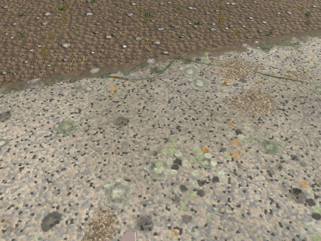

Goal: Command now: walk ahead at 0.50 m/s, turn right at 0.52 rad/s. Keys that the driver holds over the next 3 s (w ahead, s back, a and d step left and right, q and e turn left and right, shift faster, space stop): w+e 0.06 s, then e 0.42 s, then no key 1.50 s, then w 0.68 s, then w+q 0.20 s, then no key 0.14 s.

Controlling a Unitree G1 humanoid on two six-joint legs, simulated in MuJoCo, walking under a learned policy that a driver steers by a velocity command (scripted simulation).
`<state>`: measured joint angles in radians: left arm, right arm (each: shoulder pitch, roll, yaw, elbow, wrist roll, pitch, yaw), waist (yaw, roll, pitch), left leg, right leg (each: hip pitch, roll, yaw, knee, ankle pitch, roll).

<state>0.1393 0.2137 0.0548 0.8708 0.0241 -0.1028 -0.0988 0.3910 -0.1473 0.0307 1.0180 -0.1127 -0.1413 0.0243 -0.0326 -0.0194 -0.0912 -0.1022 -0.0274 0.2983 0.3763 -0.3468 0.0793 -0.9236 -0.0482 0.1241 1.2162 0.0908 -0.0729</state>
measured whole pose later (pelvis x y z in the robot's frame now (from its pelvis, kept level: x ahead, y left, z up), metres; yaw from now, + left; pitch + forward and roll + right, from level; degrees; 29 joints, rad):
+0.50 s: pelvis +0.22 -0.04 +0.00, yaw -17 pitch +5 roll +0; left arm 0.32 0.26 0.09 0.85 0.00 0.00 0.03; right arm -0.02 -0.27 -0.05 0.70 0.01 -0.08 -0.06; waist 0.07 0.00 -0.01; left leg -0.69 0.04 -0.11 0.90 -0.31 -0.08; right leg -0.40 0.12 0.15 0.46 -0.14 -0.05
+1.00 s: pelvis +0.28 -0.03 +0.00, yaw -23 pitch +1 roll +0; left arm 0.20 0.21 0.04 0.80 0.02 0.03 0.03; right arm 0.21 -0.19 -0.04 0.83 -0.01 -0.02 -0.03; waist -0.04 0.01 0.00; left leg -0.37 0.00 -0.03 0.52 -0.18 -0.01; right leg -0.26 0.00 0.06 0.55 -0.31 0.01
